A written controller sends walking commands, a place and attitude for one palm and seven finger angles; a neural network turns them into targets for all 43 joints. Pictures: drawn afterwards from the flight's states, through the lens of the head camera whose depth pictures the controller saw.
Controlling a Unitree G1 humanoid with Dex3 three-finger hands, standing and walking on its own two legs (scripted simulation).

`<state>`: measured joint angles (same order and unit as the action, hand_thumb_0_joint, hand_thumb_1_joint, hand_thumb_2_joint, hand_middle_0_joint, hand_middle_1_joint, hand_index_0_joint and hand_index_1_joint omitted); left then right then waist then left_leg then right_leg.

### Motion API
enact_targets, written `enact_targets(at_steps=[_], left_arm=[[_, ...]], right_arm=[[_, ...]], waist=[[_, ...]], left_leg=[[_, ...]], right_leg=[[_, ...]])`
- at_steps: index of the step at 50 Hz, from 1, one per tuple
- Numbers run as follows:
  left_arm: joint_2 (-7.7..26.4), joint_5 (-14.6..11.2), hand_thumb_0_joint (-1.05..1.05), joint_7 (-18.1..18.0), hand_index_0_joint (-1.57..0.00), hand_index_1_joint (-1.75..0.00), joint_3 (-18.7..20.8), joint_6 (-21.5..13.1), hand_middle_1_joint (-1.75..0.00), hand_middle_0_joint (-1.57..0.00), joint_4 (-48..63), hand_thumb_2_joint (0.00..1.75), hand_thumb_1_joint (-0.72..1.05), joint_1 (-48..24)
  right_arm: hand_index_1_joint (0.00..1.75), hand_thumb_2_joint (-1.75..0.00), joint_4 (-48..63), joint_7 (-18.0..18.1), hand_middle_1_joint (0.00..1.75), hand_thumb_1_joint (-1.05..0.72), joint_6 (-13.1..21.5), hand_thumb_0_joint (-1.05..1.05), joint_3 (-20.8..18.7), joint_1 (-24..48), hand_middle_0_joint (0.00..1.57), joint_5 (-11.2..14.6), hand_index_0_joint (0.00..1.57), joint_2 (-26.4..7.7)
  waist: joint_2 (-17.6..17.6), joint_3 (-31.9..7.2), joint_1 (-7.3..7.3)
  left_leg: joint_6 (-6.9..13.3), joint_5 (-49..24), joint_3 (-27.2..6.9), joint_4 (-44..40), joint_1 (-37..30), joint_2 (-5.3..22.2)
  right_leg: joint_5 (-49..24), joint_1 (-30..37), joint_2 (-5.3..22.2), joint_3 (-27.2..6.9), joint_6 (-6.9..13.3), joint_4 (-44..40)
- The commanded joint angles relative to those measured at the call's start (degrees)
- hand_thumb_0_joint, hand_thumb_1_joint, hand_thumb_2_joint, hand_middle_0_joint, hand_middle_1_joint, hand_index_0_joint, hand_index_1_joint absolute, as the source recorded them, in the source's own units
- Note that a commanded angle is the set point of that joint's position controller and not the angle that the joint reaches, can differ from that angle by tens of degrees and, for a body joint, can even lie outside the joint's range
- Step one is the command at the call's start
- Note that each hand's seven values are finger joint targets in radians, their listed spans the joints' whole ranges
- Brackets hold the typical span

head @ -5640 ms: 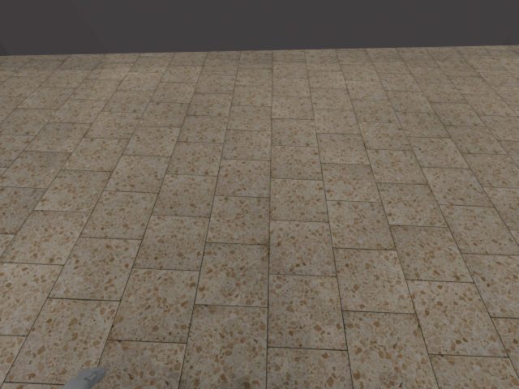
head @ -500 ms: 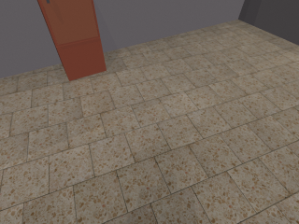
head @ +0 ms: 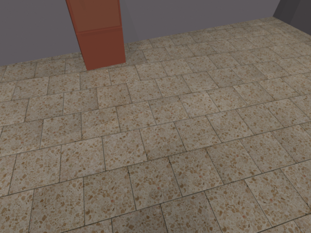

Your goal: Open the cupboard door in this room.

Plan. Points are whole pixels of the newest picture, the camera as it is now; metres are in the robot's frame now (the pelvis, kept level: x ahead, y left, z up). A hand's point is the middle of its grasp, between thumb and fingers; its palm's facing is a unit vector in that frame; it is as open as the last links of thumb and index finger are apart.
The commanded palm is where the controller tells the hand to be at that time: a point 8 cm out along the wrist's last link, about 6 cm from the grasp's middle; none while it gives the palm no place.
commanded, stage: stand and wait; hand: left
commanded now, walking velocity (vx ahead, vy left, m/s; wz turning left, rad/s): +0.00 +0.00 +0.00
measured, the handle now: out of the picture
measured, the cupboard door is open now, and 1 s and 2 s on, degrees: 0 0 0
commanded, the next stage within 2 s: turn or walk to find it in 0.18 s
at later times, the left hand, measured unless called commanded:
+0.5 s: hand out of the picture +0.04 +0.17 -0.15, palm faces +0.16 -0.95 -0.27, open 7.4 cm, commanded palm none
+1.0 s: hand out of the picture -0.13 +0.19 -0.18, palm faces +0.34 -0.92 -0.21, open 7.4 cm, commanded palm none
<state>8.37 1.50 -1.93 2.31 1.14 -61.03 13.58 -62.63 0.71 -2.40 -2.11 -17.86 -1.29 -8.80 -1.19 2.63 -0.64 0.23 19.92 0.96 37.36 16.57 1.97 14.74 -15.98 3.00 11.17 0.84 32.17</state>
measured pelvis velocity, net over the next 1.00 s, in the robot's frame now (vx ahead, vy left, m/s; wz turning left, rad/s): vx -0.05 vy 0.01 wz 0.29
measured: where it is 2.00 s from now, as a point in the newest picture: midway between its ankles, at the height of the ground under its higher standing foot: outside the picture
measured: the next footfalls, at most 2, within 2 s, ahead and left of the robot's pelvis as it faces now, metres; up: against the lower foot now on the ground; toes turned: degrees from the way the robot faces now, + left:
right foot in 0.42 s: +0.02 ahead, -0.13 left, +0.00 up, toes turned +2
left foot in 0.86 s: -0.06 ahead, +0.11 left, +0.00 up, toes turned +20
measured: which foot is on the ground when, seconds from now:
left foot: down 0.00-0.44, up 0.46-0.84, down 0.86-1.00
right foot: down 0.00-0.06, up 0.08-0.40, down 0.42-0.86, up 0.88-1.00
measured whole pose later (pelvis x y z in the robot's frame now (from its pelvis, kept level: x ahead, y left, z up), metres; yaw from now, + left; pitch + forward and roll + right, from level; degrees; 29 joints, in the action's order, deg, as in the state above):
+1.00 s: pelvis -0.05 +0.01 +0.01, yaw +17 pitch -2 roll -1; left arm 13.3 1.1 -1.7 2.0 3.0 -62.7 16.3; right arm -58.6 1.2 -0.4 -0.6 -6.9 -1.2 -8.9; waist 3.0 3.5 2.6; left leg 1.9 17.4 3.5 28.3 9.4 0.3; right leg 27.2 -18.6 5.0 3.4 -2.8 49.9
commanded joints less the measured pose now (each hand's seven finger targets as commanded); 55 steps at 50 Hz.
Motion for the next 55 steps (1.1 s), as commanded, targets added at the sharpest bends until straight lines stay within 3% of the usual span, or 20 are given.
enact_targets(at_steps=[1, 3, 5, 10, 13, 18, 20, 22, 23, 26, 30, 37, 39, 41, 42, 43, 44, 46, 49, 55], left_arm=[[7.95, -0.35, 0.0, -0.39, -0.2, -0.3, 2.06, -0.22, -0.3, -0.2, 4.39, 0.9, 0.9, -0.38], [4.75, -0.65, 0.0, -0.22, -0.2, -0.3, 1.06, 0.16, -0.3, -0.2, 5.44, 0.9, 0.9, -2.67], [4.85, -0.33, 0.0, -0.18, -0.2, -0.3, 0.97, 0.15, -0.3, -0.2, 4.21, 0.9, 0.9, -0.95], [3.75, -0.75, 0.0, 0.26, -0.2, -0.3, -0.07, -0.46, -0.3, -0.2, 2.75, 0.9, 0.9, -1.45], [4.74, -1.08, 0.0, 0.09, -0.2, -0.3, 0.16, -0.35, -0.3, -0.2, 3.86, 0.9, 0.9, -3.96], [5.64, -1.24, 0.0, -0.27, -0.2, -0.3, 0.77, -0.53, -0.3, -0.2, 3.33, 0.9, 0.9, 0.1], [7.95, -0.92, 0.0, -0.61, -0.2, -0.3, 1.32, -1.24, -0.3, -0.2, 3.02, 0.9, 0.9, 2.97], [14.88, -0.11, 0.0, -0.85, -0.2, -0.3, 2.79, -1.54, -0.3, -0.2, 4.27, 0.9, 0.9, 4.01], [13.98, -0.17, 0.0, -0.88, -0.2, -0.3, 2.63, -1.33, -0.3, -0.2, 4.89, 0.9, 0.9, 3.24], [10.59, -0.24, 0.0, -0.54, -0.2, -0.3, 1.97, -1.44, -0.3, -0.2, 7.2, 0.9, 0.9, -3.35], [11.0, 0.03, 0.0, -0.45, -0.2, -0.3, 1.93, -1.94, -0.3, -0.2, 7.51, 0.9, 0.9, -0.63], [13.84, 0.68, 0.0, -0.22, -0.2, -0.3, 2.39, -1.79, -0.3, -0.2, 5.3, 0.9, 0.9, 6.22], [14.24, 0.55, 0.0, -0.25, -0.2, -0.3, 2.36, -1.73, -0.3, -0.2, 4.49, 0.9, 0.9, 5.52], [13.49, -0.22, 0.0, -0.22, -0.2, -0.3, 2.05, -1.45, -0.3, -0.2, 4.22, 0.9, 0.9, 3.27], [11.37, -0.77, 0.0, -0.12, -0.2, -0.3, 1.54, -1.17, -0.3, -0.2, 4.59, 0.9, 0.9, 3.67], [8.05, -1.04, 0.0, 0.09, -0.2, -0.3, 0.58, -0.86, -0.3, -0.2, 5.43, 0.9, 0.9, 4.58], [7.02, -0.83, 0.0, -0.23, -0.2, -0.3, -0.01, -0.32, -0.3, -0.2, 5.55, 0.9, 0.9, 2.75], [7.21, -0.58, 0.0, -0.29, -0.2, -0.3, 0.04, 0.76, -0.3, -0.2, 3.39, 0.9, 0.9, 1.48], [6.71, -0.64, 0.0, 0.35, -0.2, -0.3, -0.14, 0.44, -0.3, -0.2, 1.15, 0.9, 0.9, 3.15], [6.66, -0.79, 0.0, 0.26, -0.2, -0.3, 0.16, 0.51, -0.3, -0.2, 2.74, 0.9, 0.9, -0.32]], right_arm=[[0.3, -0.9, 2.76, 0.01, 0.3, -0.9, 1.58, 0.0, -1.06, -4.72, 0.2, 0.12, 0.2, -4.2], [0.3, -0.9, 3.1, 0.75, 0.3, -0.9, 2.58, 0.0, -1.59, -4.36, 0.2, -0.37, 0.2, -8.62], [0.3, -0.9, 2.96, 1.84, 0.3, -0.9, 3.35, 0.0, -1.02, -2.36, 0.2, -0.19, 0.2, -7.55], [0.3, -0.9, 2.07, 2.33, 0.3, -0.9, 3.77, 0.0, -1.0, -2.44, 0.2, 0.0, 0.2, -8.29], [0.3, -0.9, 1.68, 2.08, 0.3, -0.9, 3.12, 0.0, -1.6, -3.58, 0.2, -0.03, 0.2, -9.56], [0.3, -0.9, 3.33, 1.27, 0.3, -0.9, 2.24, 0.0, -2.61, -0.11, 0.2, 0.17, 0.2, -10.75], [0.3, -0.9, 4.54, 0.72, 0.3, -0.9, 2.14, 0.0, -2.65, 1.6, 0.2, 0.74, 0.2, -9.1], [0.3, -0.9, 7.79, 0.27, 0.3, -0.9, 1.56, 0.0, -2.32, 4.72, 0.2, 0.67, 0.2, -5.89], [0.3, -0.9, 8.16, 0.14, 0.3, -0.9, 0.59, 0.0, -3.24, 6.03, 0.2, 0.27, 0.2, -7.7], [0.3, -0.9, 5.69, -0.73, 0.3, -0.9, -0.81, 0.0, -3.64, 3.6, 0.2, 0.0, 0.2, -7.26], [0.3, -0.9, 6.33, -1.22, 0.3, -0.9, -0.78, 0.0, -3.25, 4.74, 0.2, 0.2, 0.2, -7.02], [0.3, -0.9, 8.77, -0.95, 0.3, -0.9, 0.25, 0.0, -1.76, 11.31, 0.2, 0.8, 0.2, -6.28], [0.3, -0.9, 8.13, -0.64, 0.3, -0.9, 0.77, 0.0, -1.41, 9.05, 0.2, 1.01, 0.2, -6.06], [0.3, -0.9, 6.21, -0.46, 0.3, -0.9, 1.55, 0.0, -1.24, 4.86, 0.2, 0.94, 0.2, -6.76], [0.3, -0.9, 5.61, -0.28, 0.3, -0.9, 2.34, 0.0, -1.63, 3.06, 0.2, 0.71, 0.2, -9.74], [0.3, -0.9, 5.85, -0.08, 0.3, -0.9, 2.76, 0.0, -2.42, 2.54, 0.2, 0.4, 0.2, -14.36], [0.3, -0.9, 5.71, 0.23, 0.3, -0.9, 2.17, 0.0, -2.45, 3.07, 0.2, 0.26, 0.2, -15.59], [0.3, -0.9, 5.11, 1.47, 0.3, -0.9, 2.69, 0.0, -1.12, 6.38, 0.2, 0.16, 0.2, -12.01], [0.3, -0.9, 5.19, 1.77, 0.3, -0.9, 2.92, 0.0, -0.53, 8.28, 0.2, 0.39, 0.2, -10.44], [0.3, -0.9, 4.72, 1.34, 0.3, -0.9, 2.35, 0.0, -1.85, 5.64, 0.2, 0.21, 0.2, -11.39]], waist=[[-0.71, 0.32, -0.64], [-17.03, 2.73, -0.99], [-11.64, 1.01, 0.39], [-4.86, -3.67, -0.06], [-6.01, -3.15, -1.13], [-6.17, -3.61, 0.82], [-1.43, -4.88, 2.02], [17.05, -1.95, 3.53], [13.49, -1.16, 3.39], [10.36, 4.21, -0.3], [10.0, 1.89, 0.43], [11.69, -2.62, 4.1], [12.19, -4.64, 2.91], [9.86, -6.16, 0.22], [2.4, -8.54, -0.42], [-11.51, -8.91, -0.3], [-13.38, -6.53, -1.01], [-11.74, -1.52, 0.22], [-8.6, 0.08, 1.3], [-5.74, -0.08, -0.34]], left_leg=[[1.35, -5.53, -5.75, -10.84, -2.79, 5.44], [6.88, -7.69, -24.51, -25.66, 1.46, 15.33], [9.31, -18.51, -21.67, -24.56, -1.88, 14.88], [9.76, -38.05, -14.14, -18.53, -12.93, 11.86], [9.95, -42.42, -15.6, -17.7, -13.54, 11.72], [7.65, -34.29, -16.29, -15.67, -6.65, 8.88], [3.29, -22.72, -12.92, -10.7, 1.43, 4.91], [-1.59, 8.9, -2.24, 6.05, 13.29, -4.21], [-1.54, 11.88, -3.57, 16.06, 11.96, -2.79], [-2.09, 4.62, -3.52, 29.28, 12.9, -0.89], [-3.63, 2.5, -1.12, 26.81, 12.76, -0.15], [-3.35, 7.39, 1.94, 8.49, 7.44, -0.59], [-2.93, 4.47, 3.13, 0.3, 2.78, -1.0], [-2.37, -8.5, 3.57, -12.98, -7.64, -0.91], [-1.02, -17.84, -1.07, -17.26, -15.2, 4.01], [3.14, -32.79, -14.47, -17.19, -19.73, 15.69], [8.5, -38.65, -16.47, -18.76, -14.0, 20.19], [8.5, -37.53, -11.42, -20.6, -8.32, 15.94], [8.11, -40.77, -6.73, -18.99, -9.7, 12.66], [9.22, -37.98, -10.35, -18.95, -10.08, 12.55]], right_leg=[[6.42, -6.6, 10.47, -7.23, 1.74, -5.4], [10.67, -7.99, 0.17, -3.53, -2.68, 12.04], [13.44, -9.08, 1.49, -9.75, -1.92, 20.67], [11.65, -8.53, 0.92, -9.68, -3.39, 16.01], [12.57, -7.34, 0.11, -9.58, -3.79, 11.74], [3.62, 2.65, -1.08, -8.28, -3.74, -1.8], [-6.41, 13.03, 3.33, -11.12, -2.93, -12.06], [-15.49, 12.57, 22.0, -26.52, 6.4, -15.75], [-14.64, 6.69, 23.62, -25.5, 9.28, -16.57], [-8.52, 0.17, 15.92, -16.96, 6.86, -16.97], [-13.86, 4.53, 14.74, -12.04, 5.95, -14.92], [-28.76, 11.79, 16.54, -12.4, 8.11, -9.8], [-30.73, 12.34, 16.09, -11.63, 7.18, -7.4], [-25.25, 7.85, 13.23, -8.66, 3.27, -3.46], [-17.49, 3.28, 9.99, -5.61, 0.22, 2.0], [5.08, -6.68, 4.55, -3.25, -3.11, 8.31], [19.6, -6.78, 2.94, -6.03, -3.64, 14.98], [15.89, -5.99, 3.21, -10.8, -3.69, 20.54], [11.2, -6.42, 2.83, -10.6, -3.82, 20.85], [11.87, -4.81, 2.08, -8.63, -4.85, 14.01]])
